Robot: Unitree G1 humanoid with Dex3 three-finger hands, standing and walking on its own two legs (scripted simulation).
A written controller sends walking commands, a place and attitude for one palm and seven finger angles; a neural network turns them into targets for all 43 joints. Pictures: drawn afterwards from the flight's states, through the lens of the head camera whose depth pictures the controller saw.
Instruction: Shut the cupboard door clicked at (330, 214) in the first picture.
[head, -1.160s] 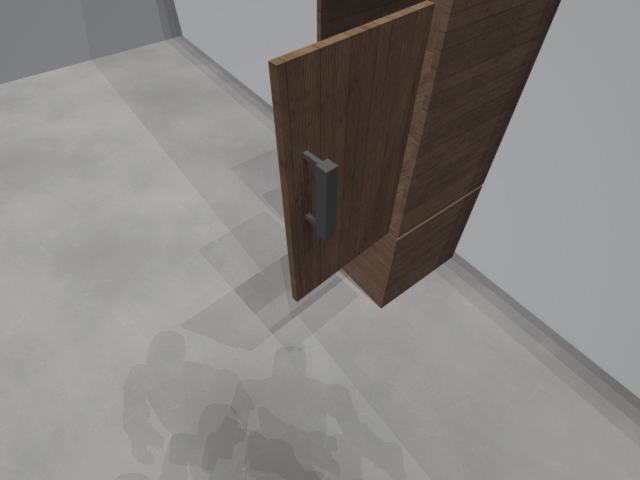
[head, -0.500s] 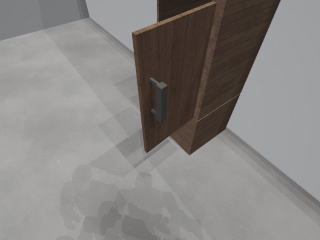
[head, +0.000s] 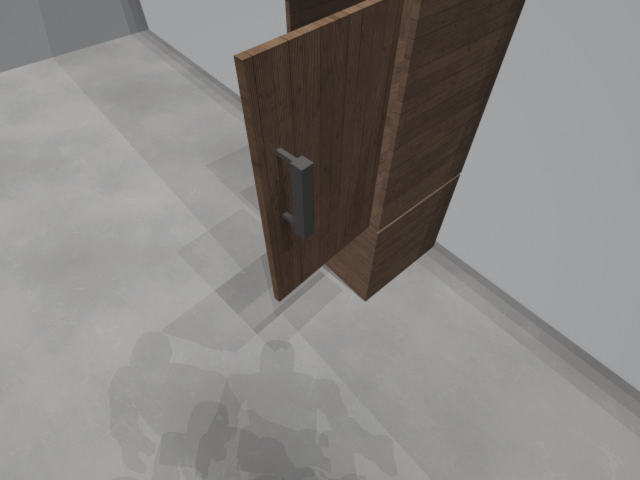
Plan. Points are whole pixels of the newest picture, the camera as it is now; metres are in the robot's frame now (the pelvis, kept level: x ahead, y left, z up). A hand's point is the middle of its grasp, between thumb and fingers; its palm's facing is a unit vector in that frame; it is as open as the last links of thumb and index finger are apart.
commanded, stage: walk around to get in front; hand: left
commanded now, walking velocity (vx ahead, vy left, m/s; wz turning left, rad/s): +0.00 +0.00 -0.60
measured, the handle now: (294, 194) +0.56 +0.09 +0.00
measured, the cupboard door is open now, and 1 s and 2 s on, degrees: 95 95 95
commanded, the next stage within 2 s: none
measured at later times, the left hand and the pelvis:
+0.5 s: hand out of the picture +0.05 +0.16 -0.16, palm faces -0.17 -0.95 -0.28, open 7.4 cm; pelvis -0.03 -0.03 +0.00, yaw -15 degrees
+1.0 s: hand (238, 468) +0.16 +0.14 -0.18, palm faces -0.47 -0.84 -0.29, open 7.4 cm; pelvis -0.04 -0.02 -0.03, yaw -31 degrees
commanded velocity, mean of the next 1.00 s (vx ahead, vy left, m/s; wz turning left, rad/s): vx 0.00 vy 0.00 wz -0.60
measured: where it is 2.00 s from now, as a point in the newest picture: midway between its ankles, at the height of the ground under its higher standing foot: outside the picture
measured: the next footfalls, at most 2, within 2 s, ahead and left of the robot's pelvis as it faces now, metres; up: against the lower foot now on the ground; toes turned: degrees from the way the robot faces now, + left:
left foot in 0.72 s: +0.06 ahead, +0.13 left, +0.00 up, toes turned -24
right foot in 0.96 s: -0.04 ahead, -0.17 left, +0.00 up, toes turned -31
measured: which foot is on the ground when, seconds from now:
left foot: down 0.00-0.24, up 0.26-0.70, down 0.72-0.94, up 0.96-1.00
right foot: down 0.00-0.70, up 0.72-0.94, down 0.96-1.00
